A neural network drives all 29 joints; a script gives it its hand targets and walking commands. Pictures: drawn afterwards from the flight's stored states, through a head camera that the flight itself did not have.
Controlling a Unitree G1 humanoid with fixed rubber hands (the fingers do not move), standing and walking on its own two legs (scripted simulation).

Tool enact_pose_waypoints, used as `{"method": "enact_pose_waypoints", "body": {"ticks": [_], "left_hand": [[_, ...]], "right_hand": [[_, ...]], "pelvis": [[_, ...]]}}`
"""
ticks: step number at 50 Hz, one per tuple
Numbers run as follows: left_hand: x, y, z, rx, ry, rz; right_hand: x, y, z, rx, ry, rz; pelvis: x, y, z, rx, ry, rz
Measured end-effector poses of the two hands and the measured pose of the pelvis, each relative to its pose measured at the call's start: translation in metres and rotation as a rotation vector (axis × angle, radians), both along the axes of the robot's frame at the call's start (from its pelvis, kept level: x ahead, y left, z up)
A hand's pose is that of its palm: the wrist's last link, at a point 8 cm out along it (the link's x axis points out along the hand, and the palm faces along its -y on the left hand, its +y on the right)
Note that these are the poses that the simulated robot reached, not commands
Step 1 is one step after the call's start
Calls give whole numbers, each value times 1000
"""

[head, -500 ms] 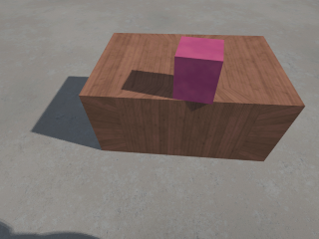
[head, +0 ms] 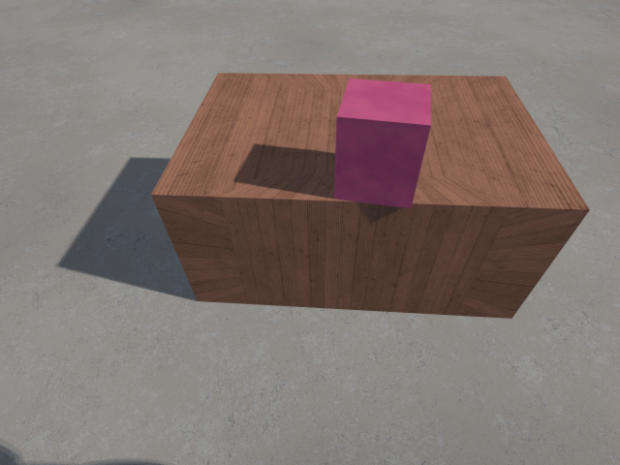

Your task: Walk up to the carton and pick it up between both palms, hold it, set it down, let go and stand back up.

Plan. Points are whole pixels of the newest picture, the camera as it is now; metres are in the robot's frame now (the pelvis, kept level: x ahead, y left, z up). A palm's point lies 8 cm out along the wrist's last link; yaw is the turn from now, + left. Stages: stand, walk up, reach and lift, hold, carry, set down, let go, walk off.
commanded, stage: stand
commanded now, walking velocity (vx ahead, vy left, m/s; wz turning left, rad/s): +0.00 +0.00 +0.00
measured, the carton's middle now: (380, 144) +0.90 -0.19 -0.10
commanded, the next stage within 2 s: walk up in 0.30 s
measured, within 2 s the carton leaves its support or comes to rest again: neither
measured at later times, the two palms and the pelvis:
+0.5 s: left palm out of the picture -0.02 +0.20 -0.15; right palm out of the picture -0.03 -0.20 -0.15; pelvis +0.01 +0.00 +0.00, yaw +0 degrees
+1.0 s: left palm out of the picture +0.13 +0.21 -0.13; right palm out of the picture +0.11 -0.29 -0.16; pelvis +0.11 -0.03 -0.02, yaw -12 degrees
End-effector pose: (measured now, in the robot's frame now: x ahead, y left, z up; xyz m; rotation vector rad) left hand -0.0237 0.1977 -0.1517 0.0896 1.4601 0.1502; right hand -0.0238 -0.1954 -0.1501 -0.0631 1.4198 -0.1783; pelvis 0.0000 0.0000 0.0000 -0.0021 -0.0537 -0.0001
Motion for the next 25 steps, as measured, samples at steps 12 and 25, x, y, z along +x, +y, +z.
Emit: {"method": "enact_pose_waypoints", "body": {"ticks": [12,25], "left_hand": [[2,5,0,3,13,-4],[3,4,0,2,26,1]], "right_hand": [[-17,5,2,8,48,-5],[-6,0,2,-3,36,6]], "pelvis": [[1,3,0,7,6,-2],[6,3,0,6,15,2]]}}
